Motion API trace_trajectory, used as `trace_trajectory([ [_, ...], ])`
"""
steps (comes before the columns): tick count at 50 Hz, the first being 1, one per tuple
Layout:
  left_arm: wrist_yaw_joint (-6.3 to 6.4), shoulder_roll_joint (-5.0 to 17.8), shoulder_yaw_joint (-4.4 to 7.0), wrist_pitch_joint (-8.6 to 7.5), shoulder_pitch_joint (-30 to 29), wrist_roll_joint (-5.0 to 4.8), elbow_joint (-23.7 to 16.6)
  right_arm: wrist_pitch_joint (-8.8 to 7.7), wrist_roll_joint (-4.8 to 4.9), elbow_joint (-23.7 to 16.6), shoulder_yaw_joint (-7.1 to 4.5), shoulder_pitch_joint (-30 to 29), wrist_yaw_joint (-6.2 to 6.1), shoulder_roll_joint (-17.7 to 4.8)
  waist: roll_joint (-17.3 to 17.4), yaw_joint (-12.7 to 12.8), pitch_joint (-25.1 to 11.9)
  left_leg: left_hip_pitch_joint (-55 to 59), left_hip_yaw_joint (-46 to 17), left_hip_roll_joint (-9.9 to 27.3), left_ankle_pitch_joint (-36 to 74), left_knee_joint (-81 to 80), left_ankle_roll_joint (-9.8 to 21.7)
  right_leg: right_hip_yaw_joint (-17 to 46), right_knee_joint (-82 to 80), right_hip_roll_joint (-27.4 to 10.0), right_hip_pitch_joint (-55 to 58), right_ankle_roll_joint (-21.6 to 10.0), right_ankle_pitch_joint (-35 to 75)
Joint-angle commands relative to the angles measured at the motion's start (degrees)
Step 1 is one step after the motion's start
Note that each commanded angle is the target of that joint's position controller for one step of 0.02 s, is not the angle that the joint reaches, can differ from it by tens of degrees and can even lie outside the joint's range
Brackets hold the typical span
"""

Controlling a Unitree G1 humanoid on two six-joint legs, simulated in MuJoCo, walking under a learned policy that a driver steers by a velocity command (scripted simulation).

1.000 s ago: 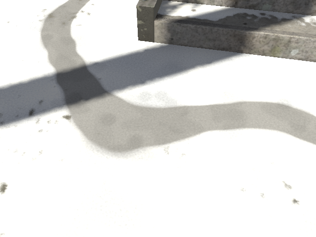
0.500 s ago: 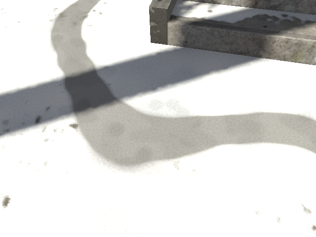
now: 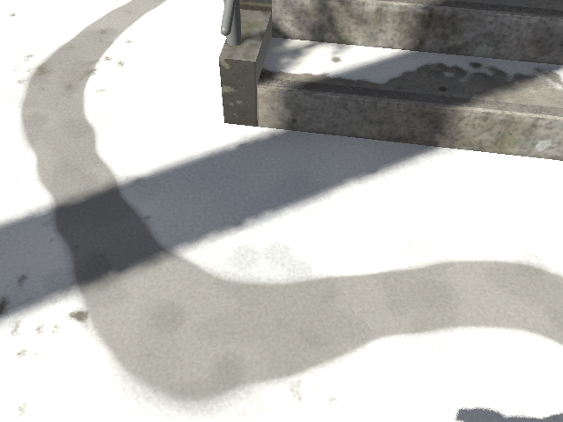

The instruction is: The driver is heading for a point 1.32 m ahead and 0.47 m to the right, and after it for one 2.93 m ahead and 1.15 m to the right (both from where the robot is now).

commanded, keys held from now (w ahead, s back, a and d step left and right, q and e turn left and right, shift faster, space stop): w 0.16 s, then w+e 0.84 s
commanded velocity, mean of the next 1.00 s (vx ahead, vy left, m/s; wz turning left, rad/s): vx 0.50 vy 0.00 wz -0.36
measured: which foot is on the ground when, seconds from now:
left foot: down 0.00-0.22, up 0.24-0.72, down 0.74-1.00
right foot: up 0.00-0.18, down 0.20-0.74, up 0.76-1.00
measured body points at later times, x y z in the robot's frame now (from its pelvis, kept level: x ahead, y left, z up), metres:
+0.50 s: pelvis +0.28 -0.05 +0.00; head +0.31 -0.06 +0.45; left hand +0.25 +0.20 -0.14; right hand +0.41 -0.30 -0.12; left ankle +0.42 +0.11 -0.68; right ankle +0.25 -0.10 -0.74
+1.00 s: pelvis +0.55 -0.03 +0.00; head +0.58 -0.03 +0.45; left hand +0.77 +0.17 -0.13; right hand +0.48 -0.30 -0.12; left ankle +0.57 +0.06 -0.74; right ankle +0.54 -0.18 -0.66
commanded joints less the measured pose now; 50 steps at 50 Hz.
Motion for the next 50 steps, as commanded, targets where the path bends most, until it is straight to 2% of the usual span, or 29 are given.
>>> trace_trajectory([
  [1, -0.19, 1.24, -0.32, -0.5, -6.83, -0.53, -4.3, -0.82, 0.03, -1.3, -0.66, 3.97, -0.51, -6.5, 4.88, -0.31, 4.73, -2.43, -8.12, 15.49, 23.73, -4.87, 4.33, -2.78, -7.42, 2.31, 0.61, 0.01, 3.65],
  [4, -0.07, 1.88, -0.28, -0.84, -10.62, -0.57, -5.8, -0.56, -0.53, -0.12, -0.66, 6.26, -1.03, -6.98, 5.13, -1.13, 5.36, 3.96, -8.07, 17.27, 28.91, -2.6, 5.0, -3.23, -11.6, 3.36, 0.11, -1.36, 1.15],
  [6, 0.12, 2.46, -0.02, -1.29, -10.27, -0.59, -6.2, -0.42, -0.91, 0.23, -0.83, 5.62, -1.37, -7.61, 5.33, -0.02, 4.99, 6.91, -7.44, 18.26, 36.56, 0.74, 4.96, -3.65, -14.06, 4.58, 2.67, -3.0, -2.99],
  [8, 0.83, 3.73, 0.79, -1.88, -3.12, -0.57, -4.18, -0.35, -0.99, 0.26, -1.13, 3.9, -1.57, -8.85, 6.26, 3.39, 1.14, 7.09, -6.05, 18.0, 51.98, 9.79, 3.74, -5.0, -16.31, 8.05, 13.39, -5.11, -7.56],
  [9, 1.32, 4.71, 1.52, -2.3, 5.88, -0.51, -1.13, -0.13, -0.85, 0.18, -1.34, 2.59, -1.5, -9.66, 5.61, 7.25, -3.37, 5.97, -3.93, 16.64, 54.08, 19.42, 2.79, -6.06, -19.82, 9.89, 22.99, -6.56, -6.0],
  [10, 1.9, 7.38, 2.64, -2.75, 15.57, 0.55, 1.77, -0.21, -0.41, -0.6, -1.19, 1.83, -1.44, -9.34, 4.77, 10.9, -8.72, -3.32, -2.48, 15.09, 43.66, 31.87, 1.75, -1.03, -19.96, 5.38, 37.51, -8.96, -6.2],
  [11, 2.32, 13.22, 4.27, -2.71, 23.69, 1.78, 2.65, -0.36, 1.36, -2.64, -0.3, 4.46, -0.84, -5.13, -4.91, 11.37, -16.72, -21.2, 1.46, 8.55, 16.82, 53.66, -0.75, 22.39, -21.49, -10.87, 53.98, -15.16, -12.45],
  [12, 1.49, 13.29, 4.37, -1.68, 21.87, 0.19, 3.02, -0.48, 1.19, -2.55, -1.25, 6.07, -0.29, -6.62, -8.98, 9.06, -19.49, -33.56, -3.48, 1.19, -16.07, 66.44, -1.31, 43.91, -30.25, -17.19, 57.53, -20.7, -11.26],
  [13, 1.03, 11.15, 3.81, -1.43, 15.21, -1.18, 2.31, -0.45, -0.01, -4.25, -1.78, 0.1, -0.33, -8.15, -3.53, 6.55, -10.57, -39.18, -7.09, 5.97, -10.78, 67.11, -0.56, 36.57, -31.55, -13.92, 50.95, -18.59, -14.85],
  [14, 0.81, 7.74, 2.98, -1.62, 10.9, -1.47, 1.45, -0.97, -0.36, -5.94, -1.67, -5.11, -0.07, -7.85, -0.23, 5.64, -4.55, -39.28, -6.98, 8.08, -5.64, 63.91, -0.78, 29.62, -33.37, -11.86, 42.63, -16.85, -11.73],
  [15, 0.85, 5.44, 2.34, -1.91, 8.96, -1.15, 1.48, -0.99, -0.56, -6.45, -1.71, -6.85, 0.03, -6.87, 2.08, 3.51, -1.26, -36.66, -7.1, 9.83, -3.16, 59.57, -1.21, 25.09, -34.99, -9.07, 36.13, -14.69, -7.05],
  [16, 1.21, 3.88, 1.76, -2.26, 9.22, -1.23, 2.19, -0.31, -1.46, -7.05, -1.78, -7.02, 0.13, -6.45, 1.92, 1.71, -0.07, -33.81, -7.23, 10.83, -2.57, 56.26, -2.12, 21.76, -35.69, -6.7, 31.67, -13.26, -2.41],
  [17, 1.49, 3.65, 1.53, -2.62, 9.78, -1.22, 2.59, 0.55, -1.92, -7.18, -1.62, -6.35, 0.33, -5.39, 1.23, 0.62, -0.37, -31.47, -7.03, 11.07, -2.49, 54.03, -3.04, 19.38, -36.06, -5.15, 29.41, -12.69, 0.36],
  [20, 1.92, 6.92, 2.09, -3.23, 12.97, -1.35, 2.91, 2.16, -2.02, -9.56, -1.69, -9.69, 0.62, -5.48, 0.33, 0.02, -0.01, -31.99, -5.49, 10.81, -0.81, 48.29, -5.43, 16.49, -37.04, -3.17, 26.39, -13.23, 4.23],
  [23, 1.87, 7.48, 2.1, -2.9, 16.3, -1.41, 2.76, 2.72, -1.6, -13.53, -1.69, -19.27, 0.65, -6.59, -0.76, 2.26, 2.4, -35.89, -4.67, 11.03, 6.01, 39.17, -7.37, 16.56, -38.75, -1.92, 25.88, -12.46, 2.11],
  [26, 1.72, 7.52, 2.17, -2.68, 20.06, -1.32, 2.73, 2.8, -1.15, -16.21, -1.41, -26.19, 0.88, -6.7, -1.76, 4.93, 2.1, -36.96, -4.74, 10.05, 11.87, 31.86, -7.89, 16.95, -37.53, -1.18, 29.32, -10.93, 4.33],
  [31, 2.26, 8.72, 2.58, -2.2, 23.82, -0.61, 2.14, 2.29, -0.53, -20.39, -0.99, -34.46, 1.09, -7.55, -2.73, 7.73, 1.69, -37.5, -5.25, 7.86, 10.78, 24.65, -7.67, 19.49, -32.51, -2.06, 36.75, -10.68, 10.74],
  [34, 2.88, 10.54, 3.29, -2.02, 20.83, -0.36, 0.58, 1.32, -0.16, -20.91, -1.35, -31.22, 0.95, -9.27, -3.8, 4.96, 0.76, -28.22, -6.03, 6.52, 6.69, 18.38, -6.14, 21.14, -28.16, -2.5, 35.96, -8.38, 14.39],
  [35, 2.79, 11.38, 3.59, -2.12, 19.17, -0.43, -0.06, 0.9, -0.08, -19.82, -1.78, -26.77, 0.63, -10.25, -3.82, 2.88, -0.89, -20.88, -5.5, 5.18, 4.84, 16.32, -5.32, 21.11, -24.51, -1.72, 34.06, -7.3, 18.08],
  [36, 2.37, 11.48, 3.68, -2.41, 18.14, -0.7, -0.48, 0.21, -0.28, -17.6, -2.54, -19.18, 0.05, -11.85, -1.17, -0.55, -4.79, -10.46, -5.2, 4.87, 5.74, 12.84, -4.03, 19.17, -15.77, 1.23, 31.9, -6.01, 20.02],
  [37, 1.88, 9.34, 3.22, -2.87, 17.59, -1.36, -2.03, -0.57, -1.54, -16.54, -3.6, -10.36, -0.81, -15.61, 3.7, -3.9, -12.08, 2.84, -13.39, 13.73, -0.4, 11.77, -1.42, 15.99, -1.91, 5.16, 25.04, -4.72, 10.85],
  [38, 2.05, 3.41, 2.09, -2.82, 22.66, -3.7, -3.95, -0.18, -3.15, -16.98, -4.78, -5.87, -1.27, -21.11, 15.75, -2.58, -20.33, 19.26, -35.75, 30.11, -5.01, 9.03, 3.72, 8.47, 15.29, 13.13, 7.83, -2.55, -21.74],
  [39, 2.34, 7.73, 2.68, -2.16, 23.78, -2.3, -3.94, 0.87, -2.25, -16.9, -4.82, -8.28, -1.07, -19.08, 16.34, -0.4, -20.2, 15.58, -47.68, 32.09, -11.32, 4.19, 6.46, 7.48, 23.05, 10.83, 0.96, -3.12, -29.24],
  [40, 2.22, 8.8, 2.98, -1.48, 20.82, -1.15, -3.33, 1.14, -1.88, -18.09, -3.56, -12.86, -0.87, -13.53, 8.13, 0.91, -11.21, 7.2, -39.62, 29.53, -15.04, 3.1, 5.29, 7.84, 25.4, 7.18, -0.51, -3.26, -23.69],
  [41, 1.51, 7.86, 2.81, -1.27, 17.08, -0.66, -3.83, 1.02, -1.47, -18.18, -2.72, -15.64, -0.62, -10.24, 3.83, 1.18, -5.7, -0.06, -30.76, 26.25, -10.31, 1.72, 4.06, 7.25, 23.47, 5.22, 0.48, -2.82, -19.23],
  [42, 0.93, 6.9, 2.79, -0.87, 15.44, -0.21, -4.37, 0.83, -1.46, -17.76, -2.33, -16.05, -0.62, -9.2, 5.1, 1.88, -3.39, -4.23, -24.2, 23.79, -4.06, 0.34, 2.62, 6.85, 21.35, 3.76, 1.98, -2.38, -17.28],
  [44, -0.08, 5.99, 2.68, 0.6, 14.91, 0.63, -4.91, 0.0, -0.94, -16.18, -2.13, -14.25, -0.65, -8.75, 7.68, 3.04, -1.97, -7.93, -16.31, 21.13, 5.38, -1.01, 1.57, 5.76, 20.2, 2.74, 3.84, -1.51, -15.59],
  [47, -0.94, 5.53, 2.41, 1.66, 10.74, 0.58, -7.28, -1.34, -0.14, -14.76, -2.46, -11.18, -0.27, -9.53, 6.93, 3.39, -2.1, -6.48, -10.38, 21.36, 14.96, -2.15, 2.41, 5.15, 19.56, 2.05, -0.01, -0.92, -11.62],
  [50, -1.67, 5.47, 1.96, 1.84, 4.65, 0.58, -9.91, -1.35, -0.29, -13.66, -2.49, -8.73, -0.21, -9.66, 6.33, 2.72, -0.61, -5.27, -4.93, 20.87, 18.25, -3.09, 2.66, 4.15, 14.68, 1.45, -3.94, -0.18, -6.05],
])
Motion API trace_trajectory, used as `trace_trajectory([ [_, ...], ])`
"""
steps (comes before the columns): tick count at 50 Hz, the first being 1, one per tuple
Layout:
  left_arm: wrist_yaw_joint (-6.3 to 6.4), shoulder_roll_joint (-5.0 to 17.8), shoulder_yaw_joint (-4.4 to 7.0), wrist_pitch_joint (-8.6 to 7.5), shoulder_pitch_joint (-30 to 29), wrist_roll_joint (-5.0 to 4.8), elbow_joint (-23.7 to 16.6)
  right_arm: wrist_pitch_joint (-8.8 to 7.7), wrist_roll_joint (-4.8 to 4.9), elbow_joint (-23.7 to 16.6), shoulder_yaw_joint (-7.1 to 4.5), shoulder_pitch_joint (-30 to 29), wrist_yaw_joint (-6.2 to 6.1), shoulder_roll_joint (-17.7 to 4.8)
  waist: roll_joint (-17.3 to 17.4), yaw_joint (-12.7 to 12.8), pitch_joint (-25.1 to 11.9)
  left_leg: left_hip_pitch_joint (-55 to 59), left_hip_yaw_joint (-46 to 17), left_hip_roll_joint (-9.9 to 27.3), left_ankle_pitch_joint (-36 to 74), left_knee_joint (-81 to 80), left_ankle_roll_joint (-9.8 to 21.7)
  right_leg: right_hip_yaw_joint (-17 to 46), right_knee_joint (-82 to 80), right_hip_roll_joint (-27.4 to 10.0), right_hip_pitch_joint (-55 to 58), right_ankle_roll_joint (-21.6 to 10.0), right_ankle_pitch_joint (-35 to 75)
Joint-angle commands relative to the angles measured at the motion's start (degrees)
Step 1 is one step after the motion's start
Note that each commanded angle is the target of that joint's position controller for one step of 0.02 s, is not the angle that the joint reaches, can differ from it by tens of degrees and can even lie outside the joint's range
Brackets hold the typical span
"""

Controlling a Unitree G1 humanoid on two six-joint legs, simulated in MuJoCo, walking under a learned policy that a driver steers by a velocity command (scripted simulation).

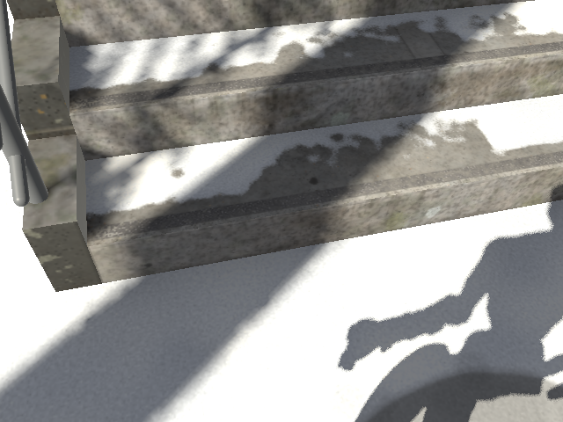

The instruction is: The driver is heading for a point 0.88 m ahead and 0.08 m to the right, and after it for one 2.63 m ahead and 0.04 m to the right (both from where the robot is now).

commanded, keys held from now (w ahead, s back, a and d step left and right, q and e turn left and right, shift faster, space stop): w+e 0.42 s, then w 0.20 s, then w+q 0.38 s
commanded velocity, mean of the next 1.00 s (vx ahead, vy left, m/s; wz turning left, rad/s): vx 0.50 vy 0.00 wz -0.26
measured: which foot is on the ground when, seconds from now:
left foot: down 0.00-0.30, up 0.32-0.82, down 0.84-1.00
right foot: up 0.00-0.26, down 0.28-0.86, up 0.88-1.00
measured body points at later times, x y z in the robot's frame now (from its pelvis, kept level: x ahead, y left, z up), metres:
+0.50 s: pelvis +0.25 -0.08 +0.00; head +0.28 -0.10 +0.44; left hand +0.39 +0.16 -0.13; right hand +0.28 -0.36 -0.13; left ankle +0.33 +0.08 -0.67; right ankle +0.24 -0.12 -0.75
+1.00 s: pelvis +0.54 -0.11 -0.01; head +0.57 -0.11 +0.44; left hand +0.68 +0.12 -0.14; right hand +0.55 -0.40 -0.13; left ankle +0.59 -0.07 -0.75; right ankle +0.45 -0.22 -0.66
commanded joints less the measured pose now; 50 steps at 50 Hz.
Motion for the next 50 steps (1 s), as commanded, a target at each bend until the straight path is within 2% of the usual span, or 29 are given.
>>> trace_trajectory([
  [1, -0.99, -0.63, -0.88, -0.07, -2.6, -0.07, -4.69, -1.03, 0.03, -2.29, -0.7, 0.83, 0.09, -4.81, 7.9, 0.94, 0.8, 2.78, -6.95, 15.14, 17.33, -8.97, 6.04, 0.15, -4.7, -1.85, -5.59, 0.7, 6.35],
  [5, -1.92, -1.49, -2.03, -0.38, -10.66, -0.1, -7.78, -0.76, 0.06, -1.45, -1.07, 2.93, -0.23, -6.66, 8.06, -0.78, 2.77, 3.43, -1.5, 15.02, 18.31, -9.35, 5.02, -4.04, -18.5, -1.49, -1.16, -0.16, 11.67],
  [6, -1.98, -1.29, -2.13, -0.3, -12.65, 0.31, -8.76, -0.66, 0.26, -0.96, -1.32, 4.19, -0.63, -7.58, 7.9, -1.4, 3.44, 5.39, -1.41, 16.0, 18.1, -9.54, 5.01, -4.9, -20.69, -1.47, -1.68, -0.38, 10.45],
  [9, -2.08, -0.8, -2.19, -0.44, -15.37, 0.25, -10.23, 0.4, -0.2, 0.48, -1.45, 6.69, -1.04, -8.12, 7.71, -2.03, 4.03, 11.1, 1.54, 16.99, 24.6, -6.37, 4.33, -7.23, -26.14, -0.12, 0.14, -2.53, 5.82],
  [11, -1.65, 0.09, -1.77, -0.45, -13.41, 0.57, -10.01, 1.27, -0.12, 1.08, -1.8, 7.31, -1.23, -9.83, 9.16, -0.84, 1.92, 12.89, 4.31, 16.94, 41.97, 1.01, 3.54, -9.9, -28.0, 3.51, 6.39, -4.7, -0.15],
  [12, -1.32, 0.91, -1.31, -0.59, -9.72, 0.69, -9.14, 1.8, -0.09, 1.3, -1.96, 7.54, -1.3, -10.78, 9.55, 0.83, -0.56, 13.48, 5.2, 16.94, 49.51, 7.99, 3.35, -10.58, -28.97, 5.79, 11.15, -6.0, -2.66],
  [13, -0.83, 2.17, -0.53, -1.07, -2.68, 0.92, -7.1, 2.37, 0.12, 1.09, -2.01, 7.26, -1.27, -11.39, 8.75, 3.81, -4.74, 11.09, 6.22, 16.54, 50.48, 18.54, 2.88, -10.55, -31.75, 8.11, 20.03, -7.56, -2.71],
  [14, 0.09, 4.99, 0.86, -1.48, 7.52, 1.51, -3.83, 2.61, 0.03, -0.02, -1.83, 6.52, -1.13, -11.13, 5.43, 8.33, -10.64, 1.7, 6.83, 15.33, 39.44, 33.45, 1.12, -5.47, -34.6, 6.27, 34.82, -9.88, -3.04],
  [15, 1.04, 11.38, 2.39, -1.52, 9.91, 1.57, -3.94, 2.29, 0.62, -3.93, -0.37, 8.33, -0.16, -4.65, -6.74, 6.33, -17.13, -21.47, 6.25, 9.33, -3.64, 53.02, -1.86, 20.39, -36.39, -11.76, 53.67, -15.61, -9.97],
  [16, 1.69, 13.77, 2.89, -0.79, 11.7, -0.28, -5.61, 1.69, 0.22, -7.06, -1.14, 3.28, 0.47, -7.71, -6.42, 7.6, -20.6, -33.43, -4.29, 0.92, -21.14, 63.98, -3.48, 43.58, -45.88, -18.97, 57.08, -20.36, -5.95],
  [17, 2.18, 12.36, 2.61, -0.34, 10.72, -0.75, -4.13, 1.3, 0.18, -8.64, -1.3, -3.85, 0.73, -8.6, -0.15, 7.88, -12.02, -39.04, -9.22, 4.59, -13.8, 63.25, -2.72, 32.56, -46.6, -15.99, 52.71, -18.06, 0.96],
  [18, 2.46, 9.49, 1.91, -0.59, 7.63, -1.4, -3.79, 0.69, 0.65, -8.53, -0.72, -3.44, 0.74, -7.47, 1.46, 5.13, -6.07, -36.62, -9.05, 6.72, -8.31, 57.88, -2.44, 25.11, -46.92, -14.06, 44.01, -16.14, 9.13],
  [19, 2.5, 7.3, 1.3, -1.03, 4.58, -1.49, -4.11, 0.87, 0.24, -7.37, -0.75, -2.07, 0.58, -7.25, 3.73, 2.26, -3.22, -32.11, -9.35, 8.24, -6.88, 52.85, -2.61, 19.87, -47.68, -10.56, 37.18, -13.78, 15.68],
  [20, 2.6, 6.04, 0.82, -1.45, 2.59, -1.94, -4.34, 1.88, -0.91, -7.06, -0.72, -0.47, 0.55, -7.06, 3.28, -0.09, -2.28, -28.14, -9.66, 8.74, -6.97, 50.37, -3.26, 16.43, -48.38, -7.85, 32.34, -12.83, 19.49],
  [22, 2.27, 4.79, 0.19, -2.65, 2.41, -2.1, -4.47, 3.9, -1.84, -6.5, -0.6, 1.64, 1.02, -6.15, 2.43, -1.66, -3.67, -24.44, -9.08, 8.44, -6.71, 47.96, -4.26, 13.44, -49.3, -5.73, 29.13, -12.82, 23.93],
  [25, 1.99, 5.6, 0.21, -3.55, 6.26, -1.99, -2.71, 4.79, -1.59, -7.61, -0.38, -2.32, 1.58, -5.12, 1.58, -0.7, -1.62, -26.72, -7.96, 8.2, -0.36, 41.86, -4.84, 11.36, -52.24, -4.41, 27.49, -11.77, 22.93],
  [31, 2.31, 5.46, -0.35, -4.1, 13.52, -2.04, 0.4, 4.37, -1.05, -10.8, 0.04, -14.42, 1.96, -5.03, 0.13, 3.78, 1.23, -32.43, -7.69, 6.96, 11.25, 26.8, -3.8, 10.77, -53.31, -4.79, 35.39, -8.22, 24.3],
  [36, 3.15, 5.48, -1.02, -4.38, 16.14, -0.89, 2.7, 3.61, -0.25, -12.94, 0.67, -20.95, 2.51, -5.07, -0.18, 5.39, 3.88, -31.23, -5.47, 4.54, 10.86, 17.7, -0.27, 7.38, -53.88, -7.1, 41.62, -7.35, 27.69],
  [38, 3.71, 6.02, -1.13, -4.57, 14.76, -0.59, 3.29, 3.22, 0.03, -12.76, 0.58, -19.35, 2.5, -5.44, -0.21, 3.64, 4.0, -26.35, -5.06, 2.59, 7.21, 14.93, 1.87, 5.13, -52.07, -8.11, 42.5, -6.54, 35.53],
  [39, 3.88, 6.78, -1.06, -4.75, 13.38, -0.33, 3.25, 3.07, 0.15, -11.73, 0.29, -16.32, 2.3, -6.03, -0.62, 2.12, 2.44, -21.63, -4.48, 0.64, 4.86, 14.22, 3.01, 3.72, -48.64, -8.09, 42.87, -5.77, 45.09],
  [41, 4.02, 8.0, -0.87, -4.55, 12.04, 0.15, 3.56, 2.54, 0.05, -7.58, -0.7, -4.23, 1.34, -7.7, 0.03, -3.06, -4.24, -8.92, -2.57, -4.05, 2.19, 10.74, 5.36, 0.61, -32.71, -6.51, 43.79, -4.23, 59.03],
  [42, 4.03, 7.98, -1.13, -4.66, 11.23, -0.19, 2.96, 2.11, -0.92, -5.18, -1.36, 4.41, 0.76, -9.17, 1.06, -6.83, -9.05, 3.87, -6.92, -0.51, 3.59, 9.11, 7.65, -0.9, -20.32, -5.05, 36.19, -3.35, 50.66],
  [43, 3.62, 3.9, -2.28, -5.16, 14.96, -2.17, 0.66, 2.09, -2.19, -4.47, -3.5, 11.33, 0.17, -16.76, 12.25, -6.23, -16.13, 21.81, -31.43, 15.14, 2.33, 8.84, 15.86, -4.76, 2.58, 2.05, 16.73, -0.23, 25.77],
  [44, 3.18, 4.96, -1.91, -5.55, 14.92, -1.12, 1.11, 2.84, -0.27, -3.61, -3.41, 8.74, 1.04, -15.12, 15.52, -3.77, -17.82, 24.9, -52.13, 20.66, 4.22, -0.39, 19.75, -0.48, 12.9, 9.49, 4.37, 0.3, -14.57],
  [45, 2.75, 5.54, -2.02, -5.69, 10.71, 0.05, -0.09, 3.03, 0.95, -4.71, -3.09, 2.5, 1.71, -13.73, 9.63, -1.57, -9.2, 17.53, -45.74, 18.86, -2.69, -1.79, 18.83, 4.08, 13.75, 4.49, -0.37, -0.31, -10.69],
  [46, 2.27, 5.91, -2.21, -6.15, 6.86, -0.03, -0.88, 3.24, 1.0, -5.59, -2.43, -1.27, 1.86, -10.73, 4.81, -1.31, -4.15, 9.83, -39.53, 17.19, -2.55, -3.59, 17.64, 3.61, 11.04, 1.87, -0.37, 0.01, -6.7],
  [47, 2.02, 4.95, -2.43, -6.07, 5.12, 0.0, -1.51, 3.21, 0.88, -5.37, -1.92, -2.39, 1.65, -9.06, 2.36, 0.07, 0.11, 3.26, -34.91, 14.75, 2.55, -5.24, 15.76, 3.24, 6.87, 0.04, 1.07, 0.36, -5.37],
  [48, 2.06, 4.63, -2.59, -5.28, 4.79, 0.59, -2.19, 3.01, 1.08, -4.55, -1.52, -2.22, 1.36, -8.04, 2.24, 1.45, 1.16, -0.6, -31.6, 12.54, 8.12, -6.14, 14.32, 3.13, 3.6, -1.01, 3.54, 1.38, -4.95],
  [50, 1.9, 3.13, -3.19, -3.67, 6.54, 1.23, -1.89, 2.18, 1.41, -3.84, -1.63, -1.14, 1.24, -8.86, 4.29, 2.56, -0.59, -2.97, -27.36, 10.13, 16.16, -6.47, 13.81, 1.71, 0.47, -1.2, 6.56, 3.13, -4.41],
])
